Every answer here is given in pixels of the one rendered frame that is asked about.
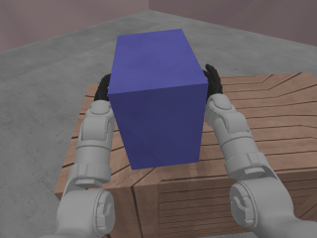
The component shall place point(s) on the pedestal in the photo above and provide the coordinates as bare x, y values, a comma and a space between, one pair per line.
193, 200

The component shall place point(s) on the left robot hand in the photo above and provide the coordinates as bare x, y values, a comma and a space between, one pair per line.
102, 91

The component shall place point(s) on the robot left upper arm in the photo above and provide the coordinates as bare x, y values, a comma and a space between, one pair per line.
85, 213

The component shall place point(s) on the left robot forearm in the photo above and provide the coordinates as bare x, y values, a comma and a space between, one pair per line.
91, 168

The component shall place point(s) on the carton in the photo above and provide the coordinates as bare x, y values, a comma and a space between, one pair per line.
158, 93

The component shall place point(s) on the right robot hand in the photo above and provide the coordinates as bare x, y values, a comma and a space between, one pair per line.
214, 81

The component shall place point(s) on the right robot forearm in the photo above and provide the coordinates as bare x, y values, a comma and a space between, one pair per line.
243, 160

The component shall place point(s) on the robot right upper arm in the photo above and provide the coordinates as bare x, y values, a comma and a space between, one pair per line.
264, 206

